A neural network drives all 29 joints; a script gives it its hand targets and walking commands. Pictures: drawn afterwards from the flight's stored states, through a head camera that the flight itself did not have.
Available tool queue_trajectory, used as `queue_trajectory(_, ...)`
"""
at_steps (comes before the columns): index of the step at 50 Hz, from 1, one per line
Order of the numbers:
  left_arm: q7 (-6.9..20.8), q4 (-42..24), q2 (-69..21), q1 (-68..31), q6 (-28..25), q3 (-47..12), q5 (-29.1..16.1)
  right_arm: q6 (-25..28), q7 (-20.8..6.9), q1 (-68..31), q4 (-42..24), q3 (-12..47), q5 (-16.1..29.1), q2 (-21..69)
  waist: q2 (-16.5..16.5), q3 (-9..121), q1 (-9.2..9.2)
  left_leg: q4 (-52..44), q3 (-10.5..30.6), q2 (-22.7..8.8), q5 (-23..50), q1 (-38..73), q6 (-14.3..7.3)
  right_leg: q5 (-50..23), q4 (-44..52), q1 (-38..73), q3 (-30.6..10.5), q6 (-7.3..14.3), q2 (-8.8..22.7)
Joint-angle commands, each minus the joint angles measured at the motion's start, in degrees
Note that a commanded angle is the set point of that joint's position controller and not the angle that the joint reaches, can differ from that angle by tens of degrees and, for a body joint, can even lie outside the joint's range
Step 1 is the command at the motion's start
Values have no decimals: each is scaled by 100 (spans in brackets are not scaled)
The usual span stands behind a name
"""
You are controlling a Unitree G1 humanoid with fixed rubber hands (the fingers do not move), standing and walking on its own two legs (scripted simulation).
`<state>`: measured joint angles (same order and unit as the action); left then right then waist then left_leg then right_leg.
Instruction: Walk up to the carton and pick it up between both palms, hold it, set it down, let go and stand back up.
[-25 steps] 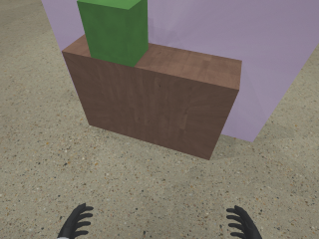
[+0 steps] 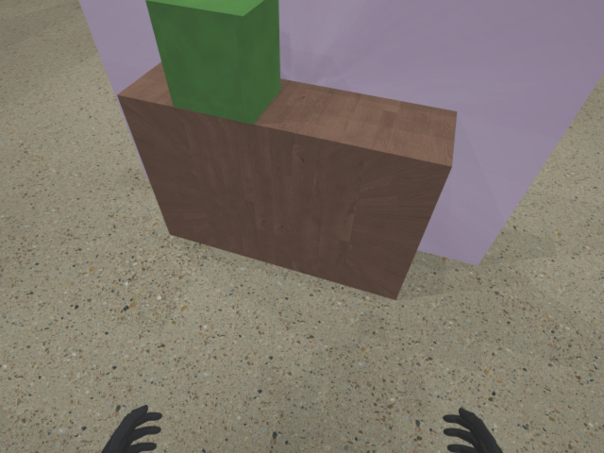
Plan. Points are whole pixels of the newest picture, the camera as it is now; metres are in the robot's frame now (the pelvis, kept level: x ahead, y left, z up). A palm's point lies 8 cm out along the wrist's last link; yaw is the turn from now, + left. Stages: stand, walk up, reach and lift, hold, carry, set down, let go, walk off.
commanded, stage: stand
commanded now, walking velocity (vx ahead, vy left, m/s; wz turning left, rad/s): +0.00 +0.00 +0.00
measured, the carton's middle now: (222, 51) +1.09 +0.23 +0.03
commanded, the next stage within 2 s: walk up in 1.62 s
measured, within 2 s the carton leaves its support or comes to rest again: neither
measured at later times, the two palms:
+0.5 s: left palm out of the picture +0.11 +0.25 -0.09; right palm out of the picture +0.11 -0.25 -0.09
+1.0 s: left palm out of the picture +0.10 +0.25 -0.09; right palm out of the picture +0.10 -0.25 -0.09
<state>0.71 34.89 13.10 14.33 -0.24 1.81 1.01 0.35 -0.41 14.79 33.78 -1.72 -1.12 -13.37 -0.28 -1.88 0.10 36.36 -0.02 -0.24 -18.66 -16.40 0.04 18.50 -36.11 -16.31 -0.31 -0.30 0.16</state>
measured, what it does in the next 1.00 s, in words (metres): stands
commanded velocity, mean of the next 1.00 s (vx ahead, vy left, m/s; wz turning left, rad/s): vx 0.00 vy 0.00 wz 0.00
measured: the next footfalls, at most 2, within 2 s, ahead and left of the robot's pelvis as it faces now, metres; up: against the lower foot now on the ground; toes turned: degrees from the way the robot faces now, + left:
none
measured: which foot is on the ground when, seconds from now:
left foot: down 0.00-1.00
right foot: down 0.00-1.00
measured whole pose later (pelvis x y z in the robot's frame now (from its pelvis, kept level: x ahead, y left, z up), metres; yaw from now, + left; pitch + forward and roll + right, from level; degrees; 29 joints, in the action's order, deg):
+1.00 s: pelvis -0.01 +0.00 +0.00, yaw +0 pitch -2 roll +0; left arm 0.5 37.7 13.7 16.1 -0.1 1.0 0.7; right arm 0.3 -0.3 17.2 36.1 -1.3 -0.7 -14.1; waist -0.4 -1.8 0.1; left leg 33.7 -0.2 -0.1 -16.7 -15.2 0.0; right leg 16.6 -33.7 -15.4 -0.8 -0.5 0.3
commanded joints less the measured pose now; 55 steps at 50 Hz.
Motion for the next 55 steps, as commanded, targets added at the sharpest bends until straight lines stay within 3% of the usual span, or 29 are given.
queue_trajectory(1,-24,-542,674,-139,-147,207,-5,152,21,-101,-575,-210,6,-664,7,271,0,-759,522,-431,575,-40,-193,-727,629,90,-485,201,390)
queue_trajectory(55,-49,-168,787,113,-117,125,-36,130,48,219,-257,-168,49,-772,13,166,0,-986,549,-461,511,70,-203,-689,852,93,-558,204,435)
